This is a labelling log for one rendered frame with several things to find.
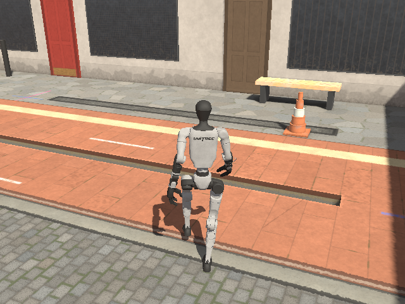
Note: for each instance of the left robot upper arm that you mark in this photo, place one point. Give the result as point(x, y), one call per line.
point(181, 144)

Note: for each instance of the left robot forearm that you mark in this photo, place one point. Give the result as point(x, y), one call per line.
point(175, 173)

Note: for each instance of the right robot forearm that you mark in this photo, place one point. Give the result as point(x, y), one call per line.
point(228, 164)

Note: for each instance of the right robot upper arm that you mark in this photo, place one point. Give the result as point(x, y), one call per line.
point(225, 143)

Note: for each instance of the right robot hand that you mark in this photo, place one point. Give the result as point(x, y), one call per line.
point(225, 173)

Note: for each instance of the humanoid robot head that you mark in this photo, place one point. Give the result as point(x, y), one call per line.
point(203, 110)

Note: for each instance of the robot torso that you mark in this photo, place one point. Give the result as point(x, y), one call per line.
point(202, 150)

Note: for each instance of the left robot hand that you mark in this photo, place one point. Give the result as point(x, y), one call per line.
point(170, 192)

